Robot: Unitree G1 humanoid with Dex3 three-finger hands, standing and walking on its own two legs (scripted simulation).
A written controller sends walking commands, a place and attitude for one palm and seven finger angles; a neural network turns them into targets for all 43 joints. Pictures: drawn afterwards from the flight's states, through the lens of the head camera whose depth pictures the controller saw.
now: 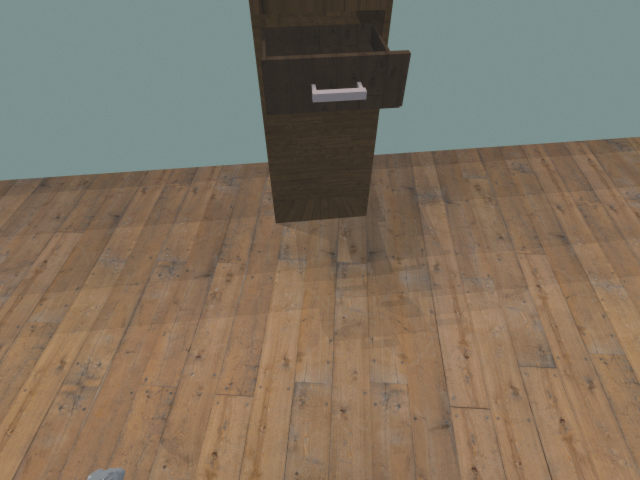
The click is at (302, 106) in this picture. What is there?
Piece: drawer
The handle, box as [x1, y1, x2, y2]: [311, 82, 366, 102]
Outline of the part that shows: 366,90 360,82 357,82 356,88 317,90 315,88 315,85 311,84 313,102 365,99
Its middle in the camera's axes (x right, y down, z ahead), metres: +0.04 -0.37 +0.96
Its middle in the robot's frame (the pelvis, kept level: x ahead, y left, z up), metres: +0.97 +0.01 +0.01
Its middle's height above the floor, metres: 0.78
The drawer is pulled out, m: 0.30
